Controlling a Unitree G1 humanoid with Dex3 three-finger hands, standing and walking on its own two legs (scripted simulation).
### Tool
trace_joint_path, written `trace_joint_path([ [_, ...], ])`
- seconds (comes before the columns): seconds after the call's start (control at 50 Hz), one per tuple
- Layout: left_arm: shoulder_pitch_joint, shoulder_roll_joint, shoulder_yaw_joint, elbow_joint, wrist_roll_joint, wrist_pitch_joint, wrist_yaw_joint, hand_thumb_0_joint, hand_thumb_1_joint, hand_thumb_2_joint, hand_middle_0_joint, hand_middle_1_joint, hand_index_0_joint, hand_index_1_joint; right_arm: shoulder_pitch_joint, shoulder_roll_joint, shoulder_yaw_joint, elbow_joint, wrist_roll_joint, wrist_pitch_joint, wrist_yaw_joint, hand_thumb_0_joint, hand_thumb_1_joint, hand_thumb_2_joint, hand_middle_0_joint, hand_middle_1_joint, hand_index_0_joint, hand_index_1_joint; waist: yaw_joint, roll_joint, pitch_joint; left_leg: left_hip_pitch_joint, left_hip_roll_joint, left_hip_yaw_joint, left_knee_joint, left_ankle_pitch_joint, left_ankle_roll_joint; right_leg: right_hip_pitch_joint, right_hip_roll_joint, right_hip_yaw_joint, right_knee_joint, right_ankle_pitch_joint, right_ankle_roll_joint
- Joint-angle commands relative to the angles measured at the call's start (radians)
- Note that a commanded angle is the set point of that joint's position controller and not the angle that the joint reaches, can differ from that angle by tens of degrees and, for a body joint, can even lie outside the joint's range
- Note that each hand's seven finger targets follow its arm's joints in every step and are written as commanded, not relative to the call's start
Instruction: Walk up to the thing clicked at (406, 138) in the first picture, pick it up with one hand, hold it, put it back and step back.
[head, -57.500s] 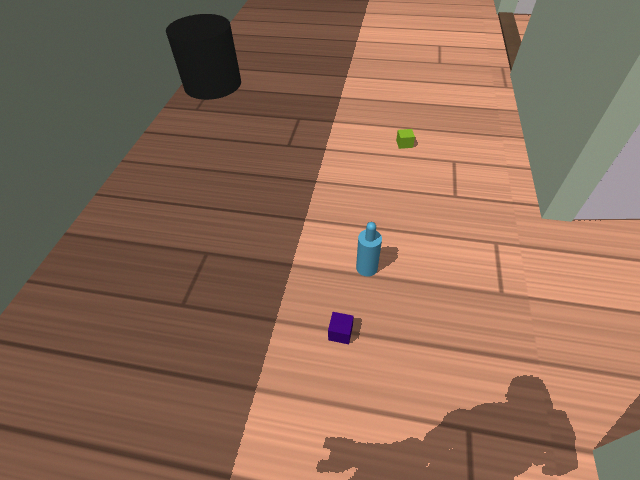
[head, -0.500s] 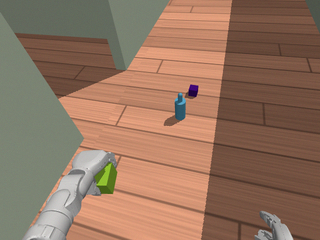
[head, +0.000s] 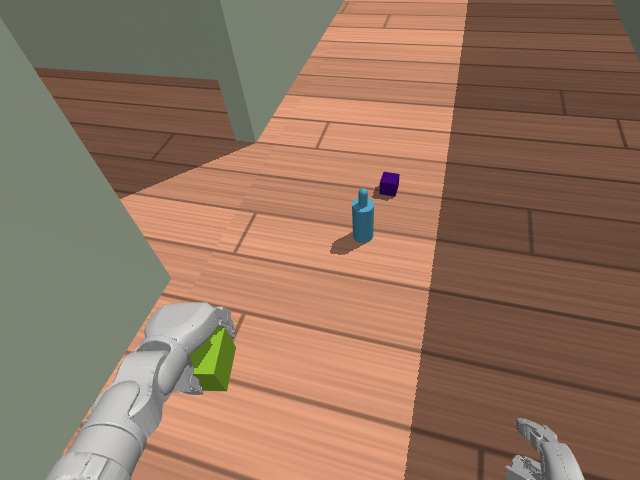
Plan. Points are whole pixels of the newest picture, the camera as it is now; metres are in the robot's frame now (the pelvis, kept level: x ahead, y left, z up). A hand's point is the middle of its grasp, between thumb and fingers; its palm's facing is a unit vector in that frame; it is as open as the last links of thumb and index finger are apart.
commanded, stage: hold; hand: left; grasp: from above
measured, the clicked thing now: (202, 359) +0.29 +0.22 -0.06
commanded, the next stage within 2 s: crouch in 0.28 s
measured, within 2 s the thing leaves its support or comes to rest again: neither
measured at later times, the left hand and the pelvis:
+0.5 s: hand (193, 352) +0.29 +0.22 -0.04, palm faces -0.44 -0.04 -0.90, open 9.9 cm; pelvis +0.01 +0.00 +0.00, yaw +0 degrees
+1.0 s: hand (224, 387) +0.31 +0.24 -0.23, palm faces -0.41 +0.06 -0.91, open 9.9 cm; pelvis -0.04 +0.00 -0.12, yaw +1 degrees
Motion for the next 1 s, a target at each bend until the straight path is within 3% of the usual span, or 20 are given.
trace_joint_path([
  [0.0,-0.272,0.194,0.115,-0.188,0.000,-0.003,0.050,0.000,0.587,0.928,-1.022,-0.633,-0.997,-0.661,-0.093,-0.119,-0.046,-0.145,-0.004,-0.037,-0.003,0.000,-0.902,-0.903,0.199,0.300,0.199,0.300,0.007,-0.025,-0.238,0.130,-0.044,-0.008,-0.057,0.184,0.023,0.057,0.043,-0.015,-0.083,0.142,-0.027],
  [0.04,-0.315,0.203,0.112,-0.207,0.005,-0.001,0.051,0.000,0.589,0.922,-1.008,-0.664,-0.990,-0.684,-0.087,-0.122,-0.049,-0.142,-0.007,-0.036,-0.003,0.000,-0.902,-0.902,0.199,0.300,0.199,0.300,-0.005,-0.031,-0.248,0.134,-0.043,-0.010,-0.053,0.198,0.024,0.055,0.045,-0.016,-0.080,0.161,-0.025],
  [0.2,-0.309,0.208,0.111,-0.169,-0.002,0.001,0.051,0.000,0.603,0.924,-1.037,-0.628,-1.011,-0.656,-0.077,-0.123,-0.051,-0.134,-0.003,-0.026,-0.003,0.000,-0.901,-0.902,0.199,0.300,0.199,0.300,-0.003,-0.028,-0.243,0.137,-0.041,-0.010,-0.054,0.231,0.024,0.061,0.044,-0.020,-0.083,0.192,-0.025],
  [0.24,-0.285,0.182,0.090,-0.177,-0.005,-0.002,0.050,0.000,0.598,0.911,-1.019,-0.653,-1.001,-0.673,-0.077,-0.123,-0.053,-0.141,-0.001,-0.024,-0.002,0.000,-0.902,-0.902,0.199,0.300,0.199,0.300,-0.001,-0.039,-0.249,0.146,-0.041,-0.010,-0.056,0.237,0.024,0.067,0.045,-0.020,-0.079,0.199,-0.026],
  [0.28,-0.306,0.212,0.120,-0.201,-0.003,-0.005,0.051,0.000,0.590,0.907,-1.015,-0.641,-0.996,-0.662,-0.081,-0.123,-0.054,-0.142,-0.003,-0.020,-0.002,0.000,-0.901,-0.901,0.200,0.300,0.200,0.300,0.004,-0.019,-0.261,0.148,-0.044,-0.008,-0.054,0.240,0.024,0.074,0.042,-0.020,-0.084,0.201,-0.025],
  [0.34,-0.309,0.198,0.106,-0.166,0.002,-0.001,0.059,0.000,0.601,0.930,-1.049,-0.611,-1.019,-0.645,-0.082,-0.123,-0.052,-0.141,-0.003,-0.016,-0.002,0.000,-0.903,-0.903,0.199,0.300,0.199,0.300,-0.004,-0.028,-0.236,0.147,-0.043,-0.009,-0.060,0.234,0.024,0.072,0.042,-0.019,-0.087,0.200,-0.026],
  [0.36,-0.301,0.194,0.106,-0.153,0.003,0.002,0.062,0.000,0.655,0.850,-1.020,-0.691,-1.040,-0.688,-0.078,-0.122,-0.053,-0.139,-0.002,-0.015,-0.002,0.000,-0.922,-0.914,0.200,0.301,0.200,0.301,-0.001,-0.042,-0.238,0.142,-0.045,-0.006,-0.053,0.244,0.027,0.065,0.041,-0.019,-0.085,0.213,-0.023],
  [0.38,-0.291,0.191,0.107,-0.171,0.003,0.001,0.065,0.000,0.575,0.770,-0.940,-0.656,-0.960,-0.645,-0.071,-0.125,-0.057,-0.139,-0.002,-0.013,-0.001,0.000,-0.883,-0.898,0.200,0.301,0.201,0.301,-0.002,-0.036,-0.260,0.156,-0.044,-0.005,-0.051,0.260,0.026,0.077,0.042,-0.019,-0.080,0.226,-0.024],
  [0.4,-0.294,0.198,0.109,-0.156,0.005,0.003,0.068,0.000,0.554,0.766,-0.948,-0.652,-0.954,-0.648,-0.072,-0.125,-0.055,-0.138,-0.004,-0.010,-0.001,0.000,-0.894,-0.902,0.200,0.300,0.200,0.300,-0.002,-0.046,-0.250,0.148,-0.042,-0.008,-0.051,0.261,0.026,0.073,0.043,-0.023,-0.082,0.224,-0.024],
  [0.5,-0.274,0.161,0.085,-0.095,0.023,-0.014,0.097,0.000,0.588,0.800,-0.994,-0.628,-0.988,-0.637,-0.073,-0.121,-0.053,-0.143,-0.006,-0.003,0.004,0.000,-0.893,-0.902,0.200,0.300,0.200,0.300,-0.016,-0.076,-0.187,0.088,-0.046,-0.012,-0.037,0.191,0.026,0.013,0.038,-0.024,-0.077,0.161,-0.023],
  [0.58,-0.288,0.154,0.096,0.007,0.062,-0.045,0.168,0.000,0.576,0.792,-0.977,-0.630,-0.975,-0.636,-0.043,-0.124,-0.058,-0.117,-0.024,0.007,0.012,0.000,-0.894,-0.901,0.199,0.300,0.200,0.300,-0.031,-0.073,-0.200,0.018,-0.046,-0.014,0.040,0.192,0.022,-0.057,0.038,-0.026,-0.003,0.160,-0.027],
  [0.64,-0.379,0.161,0.102,0.067,0.105,-0.066,0.236,0.000,0.627,0.796,-1.012,-0.653,-1.014,-0.654,-0.008,-0.135,-0.072,-0.091,-0.042,0.010,0.023,0.000,-0.896,-0.901,0.199,0.300,0.200,0.300,-0.048,-0.057,-0.269,-0.076,-0.045,-0.016,0.162,0.186,0.016,-0.160,0.040,-0.025,0.106,0.162,-0.029],
  [0.72,-0.423,0.122,0.087,0.206,0.158,-0.063,0.324,0.000,0.649,0.824,-1.037,-0.673,-1.036,-0.677,0.042,-0.144,-0.091,-0.077,-0.063,0.004,0.042,0.000,-0.900,-0.902,0.199,0.300,0.199,0.300,-0.072,-0.041,-0.341,-0.238,-0.042,-0.026,0.343,0.146,0.013,-0.336,0.043,-0.031,0.266,0.118,-0.034],
  [0.76,-0.473,0.129,0.094,0.238,0.177,-0.063,0.369,0.000,0.662,0.832,-1.052,-0.674,-1.050,-0.679,0.052,-0.146,-0.100,-0.074,-0.069,-0.001,0.048,0.000,-0.902,-0.902,0.199,0.300,0.199,0.300,-0.068,-0.033,-0.386,-0.336,-0.045,-0.025,0.425,0.112,0.015,-0.413,0.039,-0.029,0.339,0.092,-0.035],
  [0.8,-0.509,0.107,0.087,0.286,0.187,-0.060,0.404,0.000,0.642,0.810,-1.033,-0.659,-1.033,-0.662,0.057,-0.150,-0.107,-0.070,-0.076,-0.012,0.053,0.000,-0.901,-0.901,0.199,0.300,0.199,0.300,-0.074,-0.034,-0.419,-0.422,-0.041,-0.035,0.497,0.071,0.016,-0.508,0.044,-0.037,0.415,0.046,-0.037],
  [0.9,-0.612,0.177,0.131,0.349,0.212,-0.045,0.461,0.000,0.653,0.842,-1.051,-0.661,-1.045,-0.670,0.083,-0.162,-0.115,-0.038,-0.092,-0.044,0.045,0.000,-0.901,-0.901,0.199,0.299,0.199,0.299,-0.085,-0.005,-0.545,-0.633,-0.044,-0.041,0.661,-0.050,0.026,-0.667,0.038,-0.041,0.575,-0.049,-0.042],
  [0.92,-0.639,0.189,0.137,0.367,0.215,-0.045,0.469,0.000,0.660,0.841,-1.042,-0.673,-1.041,-0.676,0.086,-0.169,-0.118,-0.031,-0.098,-0.052,0.042,0.000,-0.899,-0.899,0.199,0.299,0.199,0.299,-0.098,0.009,-0.553,-0.675,-0.042,-0.047,0.693,-0.088,0.023,-0.718,0.039,-0.044,0.613,-0.082,-0.045],
  [0.98,-0.686,0.177,0.140,0.389,0.208,-0.036,0.483,0.000,0.612,0.849,-1.007,-0.676,-1.005,-0.681,0.105,-0.175,-0.123,-0.022,-0.109,-0.076,0.035,0.000,-0.898,-0.899,0.199,0.299,0.199,0.299,-0.117,0.024,-0.615,-0.753,-0.034,-0.070,0.765,-0.160,0.020,-0.835,0.037,-0.050,0.700,-0.143,-0.048],
])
